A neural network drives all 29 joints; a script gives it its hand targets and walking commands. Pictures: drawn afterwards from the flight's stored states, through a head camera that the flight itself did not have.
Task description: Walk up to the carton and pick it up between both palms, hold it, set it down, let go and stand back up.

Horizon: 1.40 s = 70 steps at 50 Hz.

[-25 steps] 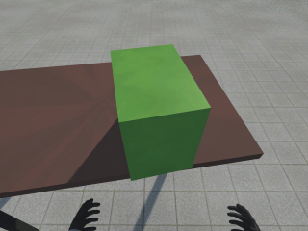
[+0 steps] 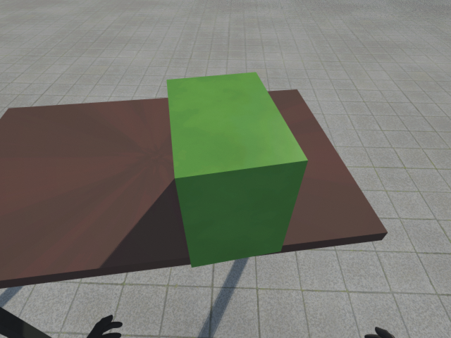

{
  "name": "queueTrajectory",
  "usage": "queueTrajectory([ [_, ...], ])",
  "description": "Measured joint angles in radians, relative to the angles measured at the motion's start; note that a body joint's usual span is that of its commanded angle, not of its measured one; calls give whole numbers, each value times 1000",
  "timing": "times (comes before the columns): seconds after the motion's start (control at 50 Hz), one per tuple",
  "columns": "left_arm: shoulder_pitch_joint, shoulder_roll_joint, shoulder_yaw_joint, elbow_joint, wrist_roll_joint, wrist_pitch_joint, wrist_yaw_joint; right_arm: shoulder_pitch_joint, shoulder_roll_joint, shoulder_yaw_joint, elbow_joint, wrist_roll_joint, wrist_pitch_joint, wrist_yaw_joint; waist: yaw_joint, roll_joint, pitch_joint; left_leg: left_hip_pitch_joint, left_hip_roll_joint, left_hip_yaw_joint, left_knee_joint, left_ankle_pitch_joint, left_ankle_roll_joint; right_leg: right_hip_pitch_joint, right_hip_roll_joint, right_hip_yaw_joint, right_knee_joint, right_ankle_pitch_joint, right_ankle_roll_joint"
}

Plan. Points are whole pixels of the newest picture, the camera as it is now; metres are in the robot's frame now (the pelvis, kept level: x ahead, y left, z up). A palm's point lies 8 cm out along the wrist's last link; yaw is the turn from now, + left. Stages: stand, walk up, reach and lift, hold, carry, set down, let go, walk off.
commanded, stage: stand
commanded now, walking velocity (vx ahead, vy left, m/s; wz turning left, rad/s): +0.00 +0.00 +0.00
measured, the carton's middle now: (224, 167) +0.46 +0.03 +0.04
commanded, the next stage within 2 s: none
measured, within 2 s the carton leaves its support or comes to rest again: neither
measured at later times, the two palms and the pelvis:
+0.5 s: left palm out of the picture +0.01 +0.31 -0.12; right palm out of the picture +0.02 -0.26 -0.10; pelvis -0.04 +0.03 +0.00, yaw +2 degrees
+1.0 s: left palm out of the picture -0.03 +0.33 -0.12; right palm out of the picture +0.01 -0.26 -0.11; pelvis -0.05 +0.04 +0.00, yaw +2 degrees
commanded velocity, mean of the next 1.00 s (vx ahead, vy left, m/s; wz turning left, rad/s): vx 0.00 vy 0.00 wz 0.00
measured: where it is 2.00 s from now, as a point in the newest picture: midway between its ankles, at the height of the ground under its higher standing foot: outside the picture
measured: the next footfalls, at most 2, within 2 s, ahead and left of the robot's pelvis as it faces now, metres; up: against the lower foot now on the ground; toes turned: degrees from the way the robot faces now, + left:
none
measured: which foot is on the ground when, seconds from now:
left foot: down 0.00-1.00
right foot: down 0.00-1.00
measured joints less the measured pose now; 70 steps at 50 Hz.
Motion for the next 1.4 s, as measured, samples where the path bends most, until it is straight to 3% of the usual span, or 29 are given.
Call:
queueTrajectory([
  [0.2, 52, 65, 11, 137, -2, -7, -5, 50, -70, 3, 56, 6, 23, -3, -3, 5, 11, 6, -11, -14, -16, 28, 12, 23, -11, -14, -39, 34, 12],
  [0.48, 45, 41, -30, 222, -12, -14, -5, 40, -43, 55, 133, 13, 24, 4, -6, 5, 13, -5, -41, -14, -53, 85, 38, 13, -40, -11, -71, 85, 39],
  [0.82, 81, 67, -43, 267, -13, -11, 3, 29, -49, 41, 171, 16, 35, 9, 3, 0, 18, -34, -67, -4, -68, 115, 56, -34, -65, 5, -47, 97, 58],
  [1.4, 26, 67, -43, 285, -23, -14, 9, -22, -54, 38, 192, 23, 36, 7, 5, 4, 24, -12, -61, -10, -96, 120, 45, -15, -59, 7, -68, 96, 51],
])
